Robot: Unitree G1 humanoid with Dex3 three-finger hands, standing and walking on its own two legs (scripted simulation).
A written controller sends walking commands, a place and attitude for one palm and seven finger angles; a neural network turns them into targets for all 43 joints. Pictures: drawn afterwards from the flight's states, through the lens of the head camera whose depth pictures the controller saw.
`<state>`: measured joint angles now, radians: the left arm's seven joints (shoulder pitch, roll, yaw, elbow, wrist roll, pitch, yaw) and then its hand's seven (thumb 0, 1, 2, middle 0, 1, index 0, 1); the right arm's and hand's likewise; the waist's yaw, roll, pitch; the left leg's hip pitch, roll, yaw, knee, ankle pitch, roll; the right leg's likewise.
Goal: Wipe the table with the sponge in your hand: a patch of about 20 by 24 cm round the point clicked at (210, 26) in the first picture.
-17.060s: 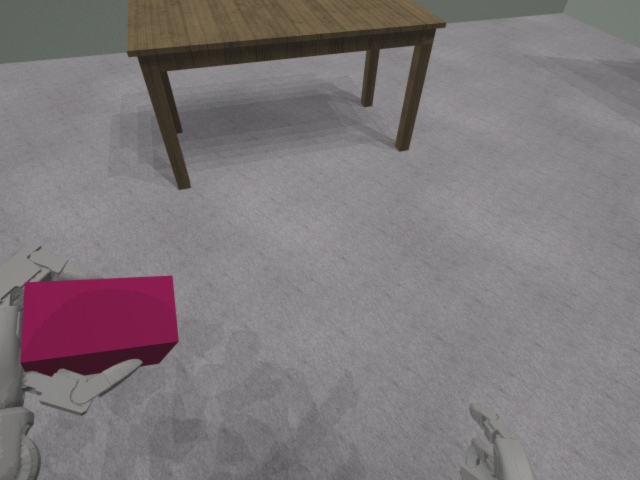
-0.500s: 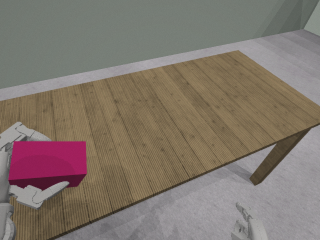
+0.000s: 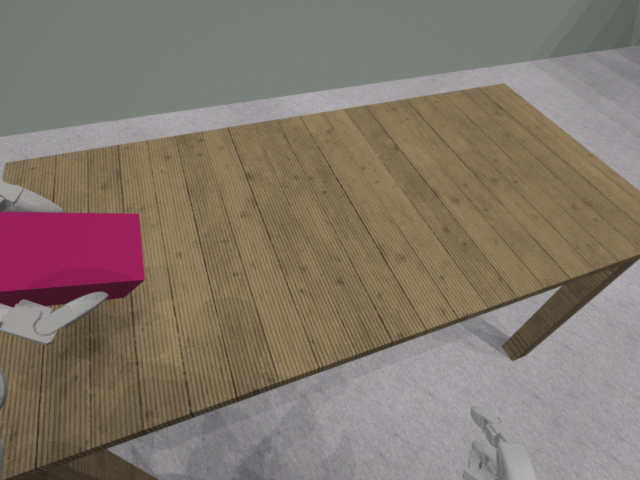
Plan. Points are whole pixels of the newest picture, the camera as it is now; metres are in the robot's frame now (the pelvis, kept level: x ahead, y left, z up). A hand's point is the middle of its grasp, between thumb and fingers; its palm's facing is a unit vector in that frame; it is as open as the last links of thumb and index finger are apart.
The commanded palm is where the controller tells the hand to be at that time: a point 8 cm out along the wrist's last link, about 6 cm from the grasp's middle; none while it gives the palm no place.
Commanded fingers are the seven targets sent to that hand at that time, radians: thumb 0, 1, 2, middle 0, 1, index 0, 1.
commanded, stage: come to a stop and stand still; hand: left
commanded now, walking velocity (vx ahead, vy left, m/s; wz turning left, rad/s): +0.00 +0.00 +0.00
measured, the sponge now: (87, 261) +0.26 +0.27 +0.17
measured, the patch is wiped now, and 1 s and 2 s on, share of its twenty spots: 0.00 0.00 0.00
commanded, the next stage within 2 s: look again from close up in 0.88 s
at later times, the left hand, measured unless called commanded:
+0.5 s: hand (33, 319) +0.20 +0.29 +0.16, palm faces +0.37 -0.85 -0.37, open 10.4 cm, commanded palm +0.15 +0.32 +0.18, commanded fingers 0.00 0.10 1.30 -1.20 -1.60 -1.20 -1.60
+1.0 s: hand (48, 321) +0.20 +0.28 +0.15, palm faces +0.34 -0.85 -0.40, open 10.4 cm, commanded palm +0.14 +0.31 +0.18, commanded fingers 0.00 0.10 1.30 -1.20 -1.60 -1.20 -1.60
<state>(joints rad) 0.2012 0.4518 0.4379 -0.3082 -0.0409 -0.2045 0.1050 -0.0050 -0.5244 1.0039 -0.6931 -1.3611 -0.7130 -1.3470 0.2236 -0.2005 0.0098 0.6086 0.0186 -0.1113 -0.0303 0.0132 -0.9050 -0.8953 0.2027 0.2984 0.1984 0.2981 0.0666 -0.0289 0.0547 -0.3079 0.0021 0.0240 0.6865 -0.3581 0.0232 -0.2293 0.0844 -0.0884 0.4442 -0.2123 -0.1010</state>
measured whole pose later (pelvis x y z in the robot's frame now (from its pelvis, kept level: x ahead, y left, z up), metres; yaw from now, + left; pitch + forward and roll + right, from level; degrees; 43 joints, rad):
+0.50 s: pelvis -0.01 +0.04 +0.00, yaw +1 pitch -1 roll -1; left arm 0.45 0.35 0.34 -0.45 -0.06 -0.22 0.08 -0.01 -0.53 1.00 -0.70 -1.36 -0.72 -1.35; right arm 0.18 -0.21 0.02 0.58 0.02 -0.13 -0.02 0.01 -0.90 -0.90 0.21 0.30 0.20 0.30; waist 0.04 -0.01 0.04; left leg -0.24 -0.07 0.04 0.45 -0.21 0.09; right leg -0.20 0.03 -0.08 0.43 -0.23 -0.03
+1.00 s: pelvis -0.02 +0.03 +0.01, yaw +0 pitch +0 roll -2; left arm 0.43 0.37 0.33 -0.42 -0.03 -0.21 0.09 -0.01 -0.53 1.01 -0.70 -1.36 -0.72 -1.34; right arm 0.24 -0.20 0.04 0.60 0.01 -0.14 -0.04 0.01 -0.90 -0.90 0.20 0.30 0.20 0.30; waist 0.02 0.00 0.05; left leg -0.25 -0.05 0.05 0.42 -0.17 0.08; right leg -0.20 0.05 -0.08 0.36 -0.17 -0.04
